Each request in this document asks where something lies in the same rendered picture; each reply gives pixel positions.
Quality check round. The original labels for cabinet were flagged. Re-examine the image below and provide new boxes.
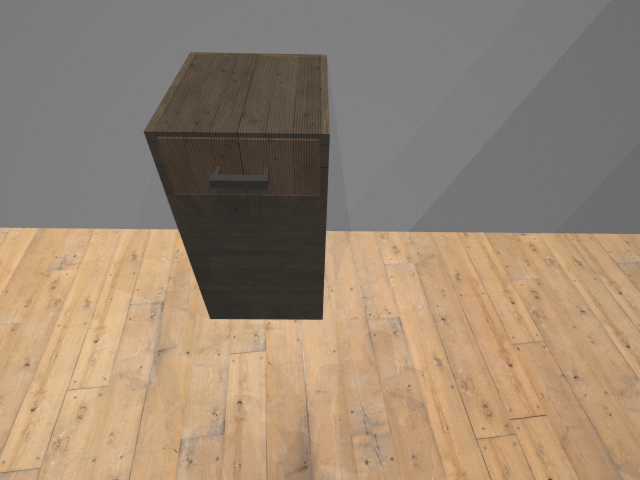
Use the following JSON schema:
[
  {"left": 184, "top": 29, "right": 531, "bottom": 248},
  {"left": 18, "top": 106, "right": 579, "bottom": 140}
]
[{"left": 144, "top": 52, "right": 330, "bottom": 320}]

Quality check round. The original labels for handle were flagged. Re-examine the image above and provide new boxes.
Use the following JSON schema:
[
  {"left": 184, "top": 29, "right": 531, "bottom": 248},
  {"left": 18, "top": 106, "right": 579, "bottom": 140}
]
[{"left": 209, "top": 166, "right": 269, "bottom": 189}]

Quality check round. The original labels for drawer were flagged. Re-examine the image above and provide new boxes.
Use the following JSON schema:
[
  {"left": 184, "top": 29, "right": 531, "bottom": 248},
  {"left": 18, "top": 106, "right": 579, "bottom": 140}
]
[{"left": 157, "top": 136, "right": 319, "bottom": 195}]

